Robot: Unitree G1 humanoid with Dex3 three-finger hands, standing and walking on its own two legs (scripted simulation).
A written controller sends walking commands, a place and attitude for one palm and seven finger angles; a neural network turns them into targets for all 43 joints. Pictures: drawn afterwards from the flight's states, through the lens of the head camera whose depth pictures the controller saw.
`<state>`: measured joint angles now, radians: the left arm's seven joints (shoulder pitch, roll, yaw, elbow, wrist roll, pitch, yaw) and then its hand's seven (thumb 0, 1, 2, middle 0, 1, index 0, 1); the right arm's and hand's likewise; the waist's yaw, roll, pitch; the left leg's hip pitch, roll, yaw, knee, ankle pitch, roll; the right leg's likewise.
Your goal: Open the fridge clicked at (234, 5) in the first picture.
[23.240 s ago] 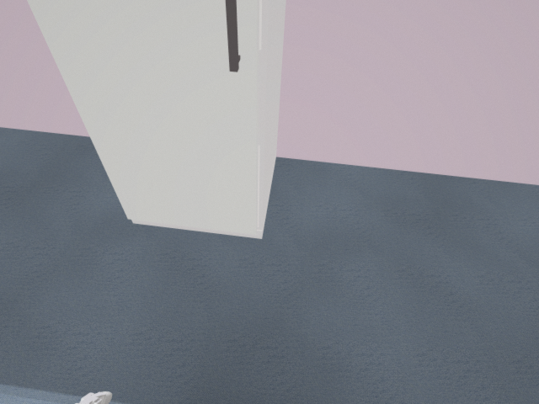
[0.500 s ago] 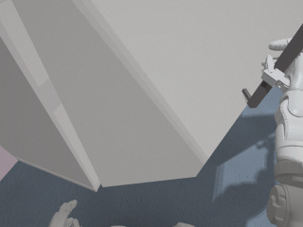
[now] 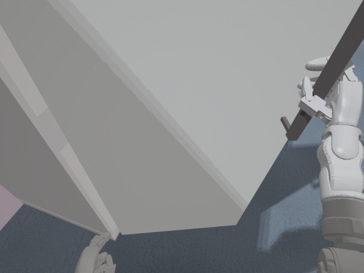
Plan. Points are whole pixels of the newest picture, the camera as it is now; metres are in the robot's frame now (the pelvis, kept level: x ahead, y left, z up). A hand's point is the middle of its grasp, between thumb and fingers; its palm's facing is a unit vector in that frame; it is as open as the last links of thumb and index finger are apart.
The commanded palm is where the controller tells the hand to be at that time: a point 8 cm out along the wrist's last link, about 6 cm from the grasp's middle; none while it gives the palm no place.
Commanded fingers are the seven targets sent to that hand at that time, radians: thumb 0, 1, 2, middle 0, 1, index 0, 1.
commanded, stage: loosen the grip on the handle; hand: right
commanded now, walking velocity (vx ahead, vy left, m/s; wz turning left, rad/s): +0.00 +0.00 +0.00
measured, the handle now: (326, 61) +0.43 -0.23 +0.27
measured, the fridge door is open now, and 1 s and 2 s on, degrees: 65 64 64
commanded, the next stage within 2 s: slip the hand off the handle in 0.58 s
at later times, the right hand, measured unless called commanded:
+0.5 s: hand (309, 99) +0.40 -0.22 +0.21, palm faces +0.28 +0.94 -0.18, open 13.6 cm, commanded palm +0.36 -0.26 +0.21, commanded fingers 0.00 0.55 -0.20 0.25 1.15 0.25 1.15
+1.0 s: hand (339, 103) +0.40 -0.27 +0.21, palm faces +0.34 +0.92 -0.19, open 14.7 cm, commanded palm +0.36 -0.31 +0.21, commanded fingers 0.00 0.55 -0.20 0.25 1.15 0.25 1.15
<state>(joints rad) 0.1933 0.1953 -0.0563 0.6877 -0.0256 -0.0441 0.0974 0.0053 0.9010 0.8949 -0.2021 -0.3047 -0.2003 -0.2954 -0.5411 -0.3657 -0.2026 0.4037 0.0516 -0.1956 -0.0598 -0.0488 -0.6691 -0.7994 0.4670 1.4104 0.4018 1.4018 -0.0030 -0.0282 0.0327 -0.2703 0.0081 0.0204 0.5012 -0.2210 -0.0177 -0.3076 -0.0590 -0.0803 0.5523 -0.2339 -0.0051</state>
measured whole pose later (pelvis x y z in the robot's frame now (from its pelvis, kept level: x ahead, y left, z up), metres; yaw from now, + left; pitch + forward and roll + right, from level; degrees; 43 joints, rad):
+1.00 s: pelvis +0.04 +0.02 -0.01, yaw -2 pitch +4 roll +0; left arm 0.23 0.25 -0.02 0.66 -0.04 -0.09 0.09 0.01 0.90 0.90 -0.20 -0.30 -0.20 -0.30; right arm -0.43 -0.47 -0.44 0.42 0.13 -0.24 0.16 -0.01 0.55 -0.20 0.28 1.16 0.26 1.15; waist -0.02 -0.02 -0.05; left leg -0.34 0.01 0.05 0.59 -0.33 0.01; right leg -0.37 -0.06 -0.04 0.59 -0.30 0.03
